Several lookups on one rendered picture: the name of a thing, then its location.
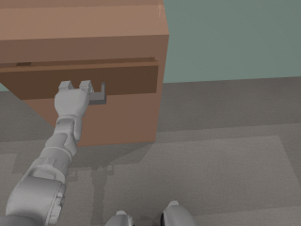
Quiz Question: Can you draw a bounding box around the drawer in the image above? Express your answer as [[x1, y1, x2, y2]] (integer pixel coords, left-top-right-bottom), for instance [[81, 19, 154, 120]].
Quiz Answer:
[[0, 56, 159, 100]]

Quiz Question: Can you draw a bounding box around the left robot upper arm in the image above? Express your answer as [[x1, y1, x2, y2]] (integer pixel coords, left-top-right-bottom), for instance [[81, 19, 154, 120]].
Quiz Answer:
[[0, 175, 67, 226]]

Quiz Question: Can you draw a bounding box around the left robot shin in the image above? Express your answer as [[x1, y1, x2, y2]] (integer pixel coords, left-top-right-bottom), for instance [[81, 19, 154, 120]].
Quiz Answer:
[[116, 210, 127, 215]]

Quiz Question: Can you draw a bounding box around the robot left thigh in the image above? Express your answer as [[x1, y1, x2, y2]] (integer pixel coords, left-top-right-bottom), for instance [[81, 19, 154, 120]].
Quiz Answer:
[[104, 214, 134, 226]]

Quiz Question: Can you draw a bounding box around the handle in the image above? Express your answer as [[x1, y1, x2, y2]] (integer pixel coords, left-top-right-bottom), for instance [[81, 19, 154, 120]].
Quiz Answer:
[[88, 82, 106, 105]]

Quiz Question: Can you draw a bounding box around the robot left forearm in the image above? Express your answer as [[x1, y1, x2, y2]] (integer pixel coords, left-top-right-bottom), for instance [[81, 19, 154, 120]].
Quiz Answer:
[[6, 115, 83, 215]]

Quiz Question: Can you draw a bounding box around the cabinet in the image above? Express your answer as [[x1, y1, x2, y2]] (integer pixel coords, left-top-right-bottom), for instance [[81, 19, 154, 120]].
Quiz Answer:
[[0, 0, 169, 147]]

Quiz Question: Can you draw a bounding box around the robot left hand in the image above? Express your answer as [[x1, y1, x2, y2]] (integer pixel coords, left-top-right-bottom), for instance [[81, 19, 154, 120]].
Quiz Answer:
[[55, 80, 94, 119]]

